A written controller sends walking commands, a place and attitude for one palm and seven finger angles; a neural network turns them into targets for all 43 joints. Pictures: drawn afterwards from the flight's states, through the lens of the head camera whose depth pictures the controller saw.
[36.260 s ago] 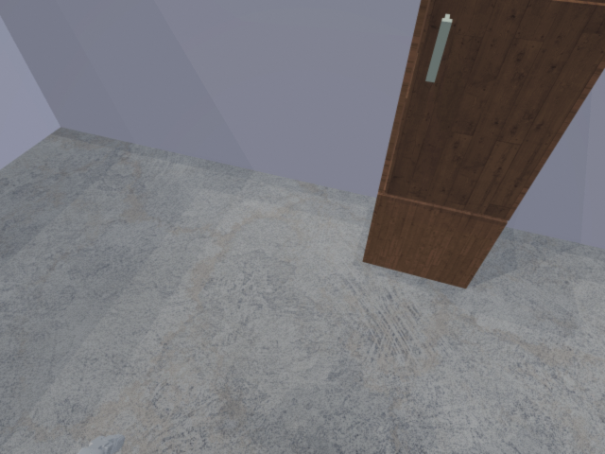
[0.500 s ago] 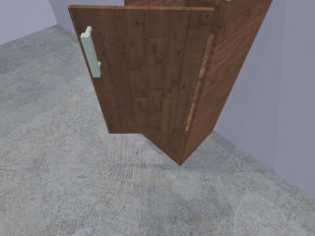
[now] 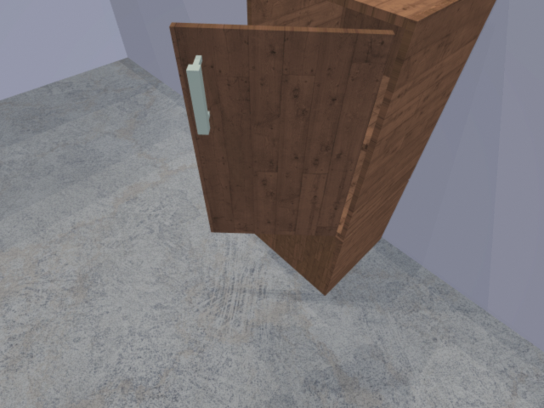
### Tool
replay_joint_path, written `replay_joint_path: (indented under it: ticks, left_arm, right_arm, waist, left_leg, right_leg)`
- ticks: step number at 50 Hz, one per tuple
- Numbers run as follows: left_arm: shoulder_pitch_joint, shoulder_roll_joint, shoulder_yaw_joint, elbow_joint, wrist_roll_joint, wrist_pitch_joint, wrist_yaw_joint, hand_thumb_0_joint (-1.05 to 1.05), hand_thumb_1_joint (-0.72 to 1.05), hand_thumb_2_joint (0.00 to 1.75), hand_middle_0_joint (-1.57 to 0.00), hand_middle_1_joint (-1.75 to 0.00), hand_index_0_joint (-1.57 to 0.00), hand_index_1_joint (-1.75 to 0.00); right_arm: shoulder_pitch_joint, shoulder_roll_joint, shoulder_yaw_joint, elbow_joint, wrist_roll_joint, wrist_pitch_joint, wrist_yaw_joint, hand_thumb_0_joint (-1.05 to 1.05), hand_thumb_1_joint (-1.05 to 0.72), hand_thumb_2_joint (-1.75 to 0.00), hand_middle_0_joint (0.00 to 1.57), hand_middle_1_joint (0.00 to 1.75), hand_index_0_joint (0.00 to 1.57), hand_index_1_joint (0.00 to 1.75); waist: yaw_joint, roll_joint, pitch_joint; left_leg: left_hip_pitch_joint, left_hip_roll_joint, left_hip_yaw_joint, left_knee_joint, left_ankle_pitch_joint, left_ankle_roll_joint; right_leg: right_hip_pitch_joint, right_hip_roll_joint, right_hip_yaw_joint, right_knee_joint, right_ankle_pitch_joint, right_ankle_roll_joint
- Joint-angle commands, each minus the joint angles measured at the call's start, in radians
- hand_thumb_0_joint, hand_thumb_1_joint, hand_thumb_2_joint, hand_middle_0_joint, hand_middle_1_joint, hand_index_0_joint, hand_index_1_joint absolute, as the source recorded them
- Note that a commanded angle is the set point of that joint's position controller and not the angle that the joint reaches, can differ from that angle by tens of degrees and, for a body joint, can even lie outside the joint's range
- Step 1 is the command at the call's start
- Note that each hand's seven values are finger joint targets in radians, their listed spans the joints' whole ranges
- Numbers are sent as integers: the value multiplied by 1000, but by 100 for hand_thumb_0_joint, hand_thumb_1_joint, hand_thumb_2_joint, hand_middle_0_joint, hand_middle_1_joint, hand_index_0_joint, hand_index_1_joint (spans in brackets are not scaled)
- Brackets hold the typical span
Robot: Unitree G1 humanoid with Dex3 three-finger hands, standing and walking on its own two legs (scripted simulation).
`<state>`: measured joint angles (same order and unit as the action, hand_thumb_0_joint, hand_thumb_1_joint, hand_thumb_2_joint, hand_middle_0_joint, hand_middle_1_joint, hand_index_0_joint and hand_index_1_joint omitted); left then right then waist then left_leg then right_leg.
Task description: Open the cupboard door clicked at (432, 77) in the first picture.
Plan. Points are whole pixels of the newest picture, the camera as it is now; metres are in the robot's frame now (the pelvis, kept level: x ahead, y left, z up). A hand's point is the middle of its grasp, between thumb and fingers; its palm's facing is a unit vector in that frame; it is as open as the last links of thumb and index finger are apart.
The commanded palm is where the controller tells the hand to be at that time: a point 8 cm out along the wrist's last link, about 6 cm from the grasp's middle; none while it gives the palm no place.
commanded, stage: come to a stop and stand still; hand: left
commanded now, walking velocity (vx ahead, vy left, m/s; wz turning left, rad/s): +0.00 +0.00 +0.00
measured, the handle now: (201, 95) +0.61 +0.18 +0.13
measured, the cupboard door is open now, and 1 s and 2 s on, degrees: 44 44 44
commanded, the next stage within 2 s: look again from close up in 0.68 s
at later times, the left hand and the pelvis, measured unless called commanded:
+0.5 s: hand out of the picture -0.04 +0.16 -0.18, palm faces +0.03 -0.98 -0.19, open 7.4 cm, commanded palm none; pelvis -0.05 -0.02 +0.00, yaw +1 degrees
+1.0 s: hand out of the picture -0.08 +0.14 -0.18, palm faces +0.06 -0.99 -0.14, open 7.4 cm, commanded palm none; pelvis -0.05 -0.01 +0.00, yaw +2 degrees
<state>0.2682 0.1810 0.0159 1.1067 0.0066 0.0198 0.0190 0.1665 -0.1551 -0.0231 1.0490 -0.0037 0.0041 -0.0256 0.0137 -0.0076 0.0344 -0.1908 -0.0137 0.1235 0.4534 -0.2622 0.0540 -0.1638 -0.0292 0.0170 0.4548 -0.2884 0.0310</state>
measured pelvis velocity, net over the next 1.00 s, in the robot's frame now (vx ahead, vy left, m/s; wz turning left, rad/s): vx -0.05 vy -0.01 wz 0.03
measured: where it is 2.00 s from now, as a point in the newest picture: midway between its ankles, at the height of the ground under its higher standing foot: outside the picture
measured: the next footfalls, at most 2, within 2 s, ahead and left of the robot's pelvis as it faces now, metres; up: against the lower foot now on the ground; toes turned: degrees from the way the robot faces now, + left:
left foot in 1.92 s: +0.10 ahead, +0.07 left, +0.00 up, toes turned +7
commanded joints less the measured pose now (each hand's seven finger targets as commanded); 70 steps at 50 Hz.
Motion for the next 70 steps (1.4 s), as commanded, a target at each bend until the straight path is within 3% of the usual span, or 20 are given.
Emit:
replay_joint_path:
  ticks: [1, 2, 3, 5, 8, 10, 14, 21, 24, 35, 49, 65, 68, 70]
  left_arm:
    - [71, 71, -6, -45, 26, -39, 58, 0, 90, 90, -20, -30, -20, -30]
    - [83, 118, 1, -63, 20, -55, 57, 0, 90, 90, -20, -30, -20, -30]
    - [81, 114, 0, -73, 17, -56, 50, 0, 90, 90, -20, -30, -20, -30]
    - [81, 99, -3, -83, 9, -53, 43, 0, 90, 90, -20, -30, -20, -30]
    - [52, 91, -7, -101, 11, -44, 33, 0, 90, 90, -20, -30, -20, -30]
    - [38, 94, -9, -113, 12, -37, 27, 0, 90, 90, -20, -30, -20, -30]
    - [61, 104, -7, -124, 14, -33, 22, 0, 90, 90, -20, -30, -20, -30]
    - [76, 100, -7, -131, 11, -36, 18, 0, 90, 90, -20, -30, -20, -30]
    - [82, 95, -7, -129, 11, -36, 18, 0, 90, 90, -20, -30, -20, -30]
    - [126, 68, -13, -80, 11, -41, 15, 0, 90, 90, -20, -30, -20, -30]
    - [154, 41, -17, -46, 12, -46, 17, 0, 90, 90, -20, -30, -20, -30]
    - [154, 34, -14, -39, 13, -44, 19, 0, 90, 90, -20, -30, -20, -30]
    - [154, 36, -12, -39, 14, -45, 20, 0, 90, 90, -20, -30, -20, -30]
    - [156, 30, -13, -33, 13, -44, 18, 0, 90, 90, -20, -30, -20, -30]
  right_arm:
    - [65, -177, -24, -73, 2, -26, 1, 0, -90, -90, 20, 30, 20, 30]
    - [45, -166, -9, -100, -5, -33, 5, 0, -90, -90, 20, 30, 20, 30]
    - [97, -129, -14, -78, -15, -40, 1, 0, -90, -90, 20, 30, 20, 30]
    - [116, -139, -12, -86, -13, -38, -5, 0, -90, -90, 20, 30, 20, 30]
    - [99, -134, -10, -95, -12, -30, -1, 0, -90, -90, 20, 30, 20, 30]
    - [96, -133, -10, -97, -12, -22, 6, 0, -90, -90, 20, 30, 20, 30]
    - [110, -130, -10, -87, -16, -19, 12, 0, -90, -90, 20, 30, 20, 30]
    - [160, -118, -7, -59, -16, -21, 12, 0, -90, -90, 20, 30, 20, 30]
    - [168, -114, -5, -46, -14, -25, 11, 0, -90, -90, 20, 30, 20, 30]
    - [188, -101, -2, -2, -9, -30, 7, 0, -90, -90, 20, 30, 20, 30]
    - [179, -87, -2, 22, -6, -34, 3, 0, -90, -90, 20, 30, 20, 30]
    - [174, -86, 1, 35, -7, -39, 1, 0, -90, -90, 20, 30, 20, 30]
    - [176, -81, 2, 37, -6, -39, 0, 0, -90, -90, 20, 30, 20, 30]
    - [186, -80, 3, 44, -8, -37, 1, 0, -90, -90, 20, 30, 20, 30]
  waist:
    - [-26, 73, -14]
    - [-11, 102, -32]
    - [-26, 132, -96]
    - [-22, 10, -143]
    - [-21, -57, -39]
    - [-25, -51, 60]
    - [-18, -12, 90]
    - [-23, -31, 45]
    - [-21, 1, 54]
    - [-17, 18, 50]
    - [-14, -12, 47]
    - [-9, 26, 42]
    - [-8, 5, 34]
    - [-12, 0, 27]
  left_leg:
    - [94, 177, -111, 55, 474, -41]
    - [34, 148, -127, 64, 498, -48]
    - [60, 137, -139, 34, 475, -46]
    - [66, 155, -158, 36, 450, -16]
    - [-10, 134, -155, -14, 208, -8]
    - [-77, 118, -161, -66, 6, -12]
    - [-127, 107, -170, -103, -132, -13]
    - [-102, 101, -155, -84, -121, -18]
    - [-119, 113, -169, -108, -143, -18]
    - [-112, 122, -174, -126, -130, -20]
    - [-87, 130, -172, -137, -77, -19]
    - [-74, 136, -182, -170, -49, -17]
    - [-66, 136, -172, -161, -23, -16]
    - [-56, 138, -175, -169, -80, -17]
  right_leg:
    - [-110, -88, 65, -22, 285, -32]
    - [-63, -100, 51, -9, 333, -52]
    - [-37, -95, 55, 46, 321, -73]
    - [-21, -68, 33, 47, 267, -71]
    - [-72, -66, 48, 10, 163, -69]
    - [-133, -61, 63, -26, 6, -71]
    - [-154, -53, 72, -54, -95, -74]
    - [-166, -61, 93, -93, -140, -76]
    - [-160, -56, 79, -87, -119, -73]
    - [-141, -59, 69, -98, -63, -68]
    - [-126, -62, 59, -96, 19, -62]
    - [-86, -60, 43, -87, 80, -59]
    - [-75, -66, 40, -91, 95, -59]
    - [-79, -59, 33, -87, 45, -59]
